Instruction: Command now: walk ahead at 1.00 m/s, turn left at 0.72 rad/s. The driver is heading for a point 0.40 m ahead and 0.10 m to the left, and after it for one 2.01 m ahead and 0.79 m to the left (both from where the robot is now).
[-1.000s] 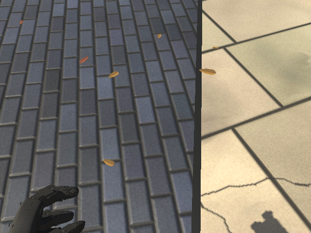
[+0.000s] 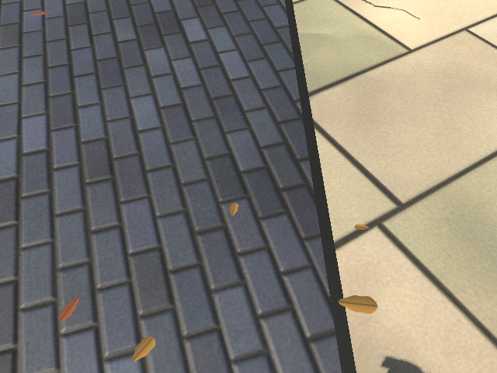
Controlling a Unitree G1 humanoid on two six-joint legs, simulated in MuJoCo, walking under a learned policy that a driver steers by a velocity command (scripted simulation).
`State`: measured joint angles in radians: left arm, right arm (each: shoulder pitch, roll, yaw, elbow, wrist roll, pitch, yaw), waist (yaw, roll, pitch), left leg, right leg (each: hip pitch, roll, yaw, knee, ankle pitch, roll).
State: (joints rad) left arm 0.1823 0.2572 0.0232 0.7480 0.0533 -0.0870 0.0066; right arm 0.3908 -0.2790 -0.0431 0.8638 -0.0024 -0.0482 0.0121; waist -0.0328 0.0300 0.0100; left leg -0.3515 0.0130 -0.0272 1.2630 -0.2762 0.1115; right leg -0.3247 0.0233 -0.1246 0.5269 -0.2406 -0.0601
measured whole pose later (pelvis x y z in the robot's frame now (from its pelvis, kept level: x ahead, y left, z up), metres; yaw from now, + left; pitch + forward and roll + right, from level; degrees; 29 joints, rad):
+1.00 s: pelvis +0.58 +0.09 +0.00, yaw +37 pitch +1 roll +1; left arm 0.22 0.24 0.05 0.64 -0.01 0.03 0.02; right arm 0.09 -0.25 -0.04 0.65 0.01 0.04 -0.02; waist 0.05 -0.01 0.06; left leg -0.36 -0.06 -0.10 0.74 -0.45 -0.04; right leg -0.43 0.09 0.16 0.45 -0.04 0.00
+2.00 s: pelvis +0.62 +0.10 +0.00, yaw +25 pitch +2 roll -2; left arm 0.12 0.30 0.09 0.72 -0.02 0.01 0.02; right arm 0.25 -0.29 -0.08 0.69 0.04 0.05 0.02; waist -0.03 -0.03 0.00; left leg -0.29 0.08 0.11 0.67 -0.42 0.06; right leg -0.22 -0.10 -0.26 0.55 -0.35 0.02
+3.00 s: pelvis +1.23 +0.57 +0.00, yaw +15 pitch +2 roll +1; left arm 0.33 0.36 0.08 0.82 0.01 -0.04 -0.02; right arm 0.14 -0.28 -0.02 0.70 -0.06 -0.08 -0.01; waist 0.04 -0.04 0.02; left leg -0.34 0.05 0.06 0.53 -0.23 -0.03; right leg -0.38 0.03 0.04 1.26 -0.32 -0.11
